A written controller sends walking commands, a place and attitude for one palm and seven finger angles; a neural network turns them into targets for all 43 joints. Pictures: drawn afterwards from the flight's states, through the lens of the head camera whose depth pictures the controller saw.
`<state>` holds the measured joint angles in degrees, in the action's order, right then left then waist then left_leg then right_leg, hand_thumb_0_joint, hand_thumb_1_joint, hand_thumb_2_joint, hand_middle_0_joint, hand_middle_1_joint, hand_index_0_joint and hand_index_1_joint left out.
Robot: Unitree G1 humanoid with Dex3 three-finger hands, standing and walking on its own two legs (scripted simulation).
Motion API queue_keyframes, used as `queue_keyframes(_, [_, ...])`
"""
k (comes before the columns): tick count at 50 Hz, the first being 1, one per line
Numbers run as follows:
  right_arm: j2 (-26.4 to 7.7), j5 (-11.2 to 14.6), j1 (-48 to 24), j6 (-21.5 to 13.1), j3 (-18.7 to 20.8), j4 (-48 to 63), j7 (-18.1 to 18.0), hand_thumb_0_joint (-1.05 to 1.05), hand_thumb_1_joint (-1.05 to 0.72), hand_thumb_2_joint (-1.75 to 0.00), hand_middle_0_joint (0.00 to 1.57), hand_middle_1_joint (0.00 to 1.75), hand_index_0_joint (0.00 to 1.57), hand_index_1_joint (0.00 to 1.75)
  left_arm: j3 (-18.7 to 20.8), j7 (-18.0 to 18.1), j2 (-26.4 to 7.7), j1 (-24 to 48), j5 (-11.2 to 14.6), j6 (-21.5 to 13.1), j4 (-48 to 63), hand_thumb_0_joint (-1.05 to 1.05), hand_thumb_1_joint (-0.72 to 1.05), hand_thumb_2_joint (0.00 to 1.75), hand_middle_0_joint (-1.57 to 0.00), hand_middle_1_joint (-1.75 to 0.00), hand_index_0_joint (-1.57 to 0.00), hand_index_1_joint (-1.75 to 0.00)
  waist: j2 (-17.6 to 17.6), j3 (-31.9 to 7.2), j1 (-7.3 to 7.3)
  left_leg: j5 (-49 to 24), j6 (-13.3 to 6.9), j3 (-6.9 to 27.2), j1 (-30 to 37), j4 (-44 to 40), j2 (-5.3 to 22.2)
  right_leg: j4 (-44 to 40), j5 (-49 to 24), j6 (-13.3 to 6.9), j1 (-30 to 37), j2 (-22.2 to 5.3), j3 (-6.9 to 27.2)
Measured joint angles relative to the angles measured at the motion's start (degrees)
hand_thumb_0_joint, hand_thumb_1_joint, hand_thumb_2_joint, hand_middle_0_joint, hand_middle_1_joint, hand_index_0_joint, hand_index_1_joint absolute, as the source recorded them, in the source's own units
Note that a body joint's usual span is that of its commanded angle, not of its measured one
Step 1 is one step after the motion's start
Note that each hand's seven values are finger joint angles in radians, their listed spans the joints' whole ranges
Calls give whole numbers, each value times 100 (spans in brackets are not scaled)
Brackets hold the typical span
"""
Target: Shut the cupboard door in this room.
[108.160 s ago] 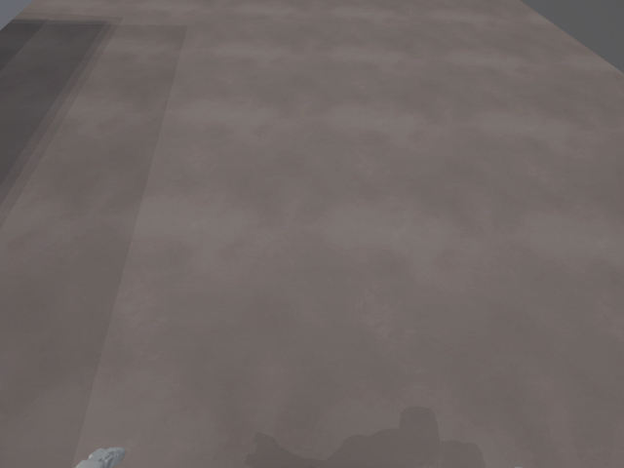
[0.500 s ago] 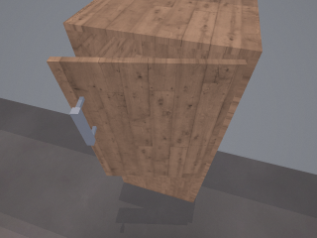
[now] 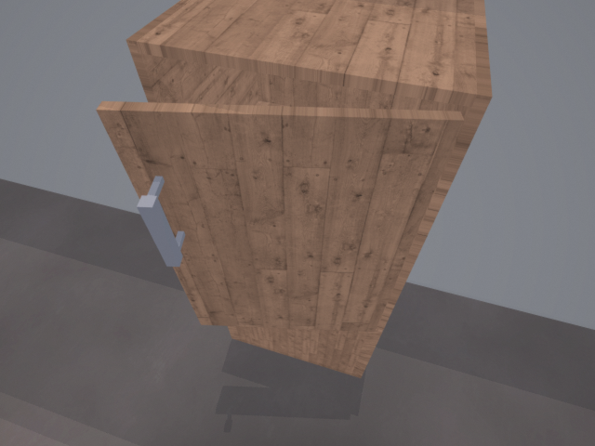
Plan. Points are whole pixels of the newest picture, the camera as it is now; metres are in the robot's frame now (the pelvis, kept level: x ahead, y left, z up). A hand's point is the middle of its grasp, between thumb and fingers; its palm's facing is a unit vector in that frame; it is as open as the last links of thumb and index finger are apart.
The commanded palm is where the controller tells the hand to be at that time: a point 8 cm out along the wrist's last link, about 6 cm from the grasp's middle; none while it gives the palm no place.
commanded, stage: look again from close up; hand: left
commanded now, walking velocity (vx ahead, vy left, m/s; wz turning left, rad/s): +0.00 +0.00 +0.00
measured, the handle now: (166, 223) +0.39 +0.22 +0.07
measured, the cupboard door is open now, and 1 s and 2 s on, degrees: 15 15 15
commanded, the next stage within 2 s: shuffle to correct the standing spot in 0.08 s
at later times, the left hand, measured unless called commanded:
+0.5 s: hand out of the picture -0.01 +0.19 -0.18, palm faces +0.02 -0.97 -0.22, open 7.3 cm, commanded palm none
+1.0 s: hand out of the picture -0.01 +0.19 -0.18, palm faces +0.02 -0.98 -0.20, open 7.3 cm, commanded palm none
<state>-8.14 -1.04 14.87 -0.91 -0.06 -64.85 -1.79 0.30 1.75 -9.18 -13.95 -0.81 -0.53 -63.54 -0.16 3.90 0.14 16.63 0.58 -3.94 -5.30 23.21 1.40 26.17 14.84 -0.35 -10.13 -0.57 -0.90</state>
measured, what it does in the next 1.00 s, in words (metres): stands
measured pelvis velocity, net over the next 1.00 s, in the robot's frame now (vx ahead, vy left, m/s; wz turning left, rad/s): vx -0.01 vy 0.02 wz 0.01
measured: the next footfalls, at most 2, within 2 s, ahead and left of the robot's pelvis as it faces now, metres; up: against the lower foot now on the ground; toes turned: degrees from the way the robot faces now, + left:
none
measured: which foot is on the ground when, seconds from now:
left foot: down 0.00-1.00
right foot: down 0.00-1.00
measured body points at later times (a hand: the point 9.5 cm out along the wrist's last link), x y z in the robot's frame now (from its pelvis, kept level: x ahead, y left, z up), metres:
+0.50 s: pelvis -0.03 +0.00 +0.00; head -0.01 +0.00 +0.45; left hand -0.01 +0.24 -0.16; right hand -0.02 -0.22 -0.17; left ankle -0.05 +0.12 -0.74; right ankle -0.01 -0.11 -0.74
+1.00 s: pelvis -0.01 +0.02 -0.01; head +0.00 +0.01 +0.44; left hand -0.01 +0.24 -0.16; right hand -0.01 -0.19 -0.17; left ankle -0.05 +0.12 -0.74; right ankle -0.01 -0.11 -0.74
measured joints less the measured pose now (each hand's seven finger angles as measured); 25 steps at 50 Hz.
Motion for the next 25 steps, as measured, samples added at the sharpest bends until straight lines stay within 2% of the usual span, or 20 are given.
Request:
queue_keyframes(12, [58, 9, 51, -3, 6, -26, -11, 1, -91, -90, 20, 30, 20, 30, -9, 10, 64, -106, -6, 8, -54, 0, 92, 90, -20, -30, -20, -30, 36, -10, 29, -54, -27, 8, -37, -2, -32, -26, -64, 24, -20, -33, -6])
queue_keyframes(18, [39, 19, -40, 89, 90, 129, -38, 1, -92, -90, 20, 30, 20, 30, 61, 33, 45, -37, -6, 83, 123, 0, 91, 90, -20, -30, -20, -30, 67, 105, 62, -76, -46, -53, -223, 153, -76, 215, -59, 39, -267, -79, 62])
queue_keyframes(25, [-48, 1, -143, 104, 144, 265, -4, 1, -92, -90, 20, 30, 20, 30, 65, 38, -3, 65, -28, 124, 233, 0, 91, 90, -20, -30, -20, -30, 34, 84, 13, -96, -70, -91, -396, 318, -73, 316, -125, 52, -425, -78, 105])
